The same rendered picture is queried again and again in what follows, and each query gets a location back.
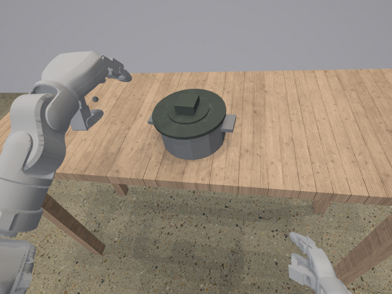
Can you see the pot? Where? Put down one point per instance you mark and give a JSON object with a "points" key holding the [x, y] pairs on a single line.
{"points": [[201, 147]]}

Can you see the table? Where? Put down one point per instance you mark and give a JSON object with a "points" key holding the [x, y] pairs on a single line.
{"points": [[323, 135]]}

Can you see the right robot forearm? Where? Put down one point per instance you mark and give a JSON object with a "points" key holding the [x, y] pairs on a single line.
{"points": [[330, 285]]}

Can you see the left robot forearm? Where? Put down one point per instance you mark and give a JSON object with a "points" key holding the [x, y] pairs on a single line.
{"points": [[33, 151]]}

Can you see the lid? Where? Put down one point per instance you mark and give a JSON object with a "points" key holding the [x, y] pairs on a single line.
{"points": [[209, 115]]}

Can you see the robot left upper arm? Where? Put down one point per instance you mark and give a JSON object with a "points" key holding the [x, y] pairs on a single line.
{"points": [[16, 264]]}

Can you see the left robot hand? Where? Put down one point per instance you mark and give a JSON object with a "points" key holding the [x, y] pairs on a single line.
{"points": [[81, 72]]}

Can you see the knob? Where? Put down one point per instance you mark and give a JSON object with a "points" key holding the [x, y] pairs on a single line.
{"points": [[187, 103]]}

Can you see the right robot hand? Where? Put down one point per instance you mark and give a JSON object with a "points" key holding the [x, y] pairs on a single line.
{"points": [[308, 271]]}

